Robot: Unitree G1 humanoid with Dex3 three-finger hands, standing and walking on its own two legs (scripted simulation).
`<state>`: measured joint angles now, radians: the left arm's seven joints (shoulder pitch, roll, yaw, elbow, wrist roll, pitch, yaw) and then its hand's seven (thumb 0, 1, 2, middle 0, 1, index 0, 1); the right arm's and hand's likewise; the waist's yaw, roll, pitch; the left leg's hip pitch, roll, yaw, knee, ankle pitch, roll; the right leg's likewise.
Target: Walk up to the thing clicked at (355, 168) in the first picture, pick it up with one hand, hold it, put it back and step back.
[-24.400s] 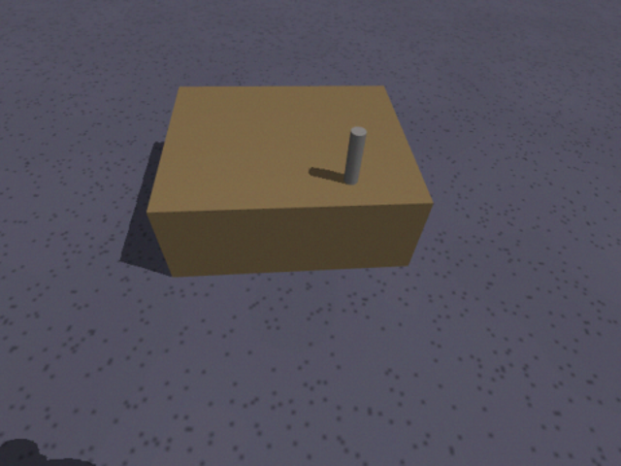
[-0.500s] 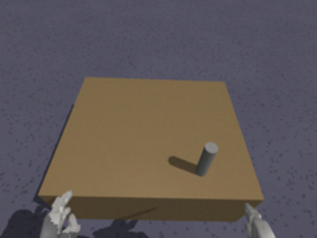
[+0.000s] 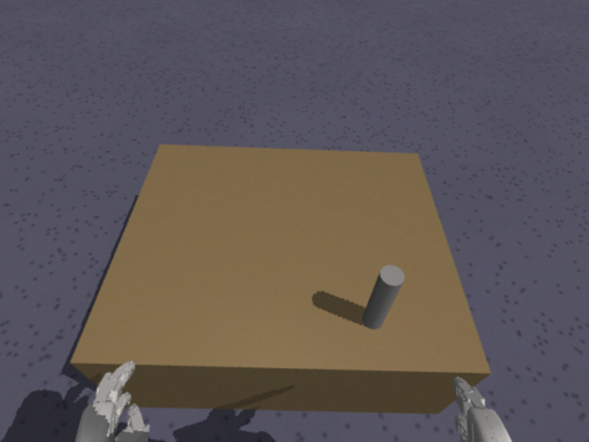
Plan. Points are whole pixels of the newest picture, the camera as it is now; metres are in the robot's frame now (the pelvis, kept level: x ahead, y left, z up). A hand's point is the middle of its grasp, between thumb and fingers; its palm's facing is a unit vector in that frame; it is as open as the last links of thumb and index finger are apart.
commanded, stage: home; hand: right
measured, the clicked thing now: (381, 299) +0.48 -0.20 -0.25
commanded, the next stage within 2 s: stand in 1.08 s
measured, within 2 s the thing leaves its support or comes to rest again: neither
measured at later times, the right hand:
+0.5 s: hand out of the picture +0.16 -0.17 -0.05, palm faces +0.05 +0.98 -0.20, open 17.5 cm
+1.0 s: hand out of the picture +0.11 -0.24 -0.10, palm faces +0.00 +0.94 -0.33, open 17.5 cm
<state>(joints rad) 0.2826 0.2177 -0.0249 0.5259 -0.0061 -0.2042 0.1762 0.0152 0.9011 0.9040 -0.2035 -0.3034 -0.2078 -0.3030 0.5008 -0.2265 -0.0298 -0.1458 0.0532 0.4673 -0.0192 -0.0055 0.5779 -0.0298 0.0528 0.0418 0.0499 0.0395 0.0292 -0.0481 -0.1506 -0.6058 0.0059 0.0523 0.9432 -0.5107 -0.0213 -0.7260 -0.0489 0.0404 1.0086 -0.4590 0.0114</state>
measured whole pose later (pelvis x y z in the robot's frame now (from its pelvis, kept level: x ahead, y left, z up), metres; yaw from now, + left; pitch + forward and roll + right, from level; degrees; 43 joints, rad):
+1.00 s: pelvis +0.00 +0.00 +0.03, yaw +0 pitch +1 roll +1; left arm 0.19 0.31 0.04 0.88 0.06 -0.02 0.00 0.01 0.90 0.91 -0.20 -0.31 -0.21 -0.31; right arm 0.26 -0.32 -0.04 0.69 -0.04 0.03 -0.02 0.00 0.55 -0.04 0.06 0.04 0.05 0.04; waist -0.01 0.03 0.02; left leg -0.31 0.04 0.02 0.72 -0.41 -0.03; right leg -0.40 -0.02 0.00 0.74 -0.35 0.00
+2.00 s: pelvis -0.01 +0.00 +0.07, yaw +0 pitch -3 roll +0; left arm 0.12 0.32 0.01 1.18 0.02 0.00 -0.01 0.01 0.91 0.90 -0.20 -0.30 -0.21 -0.30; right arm 0.16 -0.33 0.00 1.12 -0.02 -0.01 -0.01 0.01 -0.90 -0.90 0.20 0.30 0.20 0.29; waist 0.00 0.00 0.06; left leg -0.08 0.04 0.02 0.35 -0.21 -0.03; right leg -0.16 -0.01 -0.01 0.36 -0.15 0.00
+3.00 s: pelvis +0.00 +0.00 +0.07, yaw +1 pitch -3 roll +0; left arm 0.10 0.34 0.00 1.16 0.02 -0.01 -0.01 0.01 0.91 0.90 -0.20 -0.30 -0.21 -0.30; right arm 0.13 -0.34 0.00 1.13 -0.01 -0.01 0.00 0.01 -0.91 -0.90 0.20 0.30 0.20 0.30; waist -0.01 0.00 0.06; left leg -0.06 0.03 0.02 0.31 -0.20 -0.03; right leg -0.14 -0.02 -0.02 0.33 -0.15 0.01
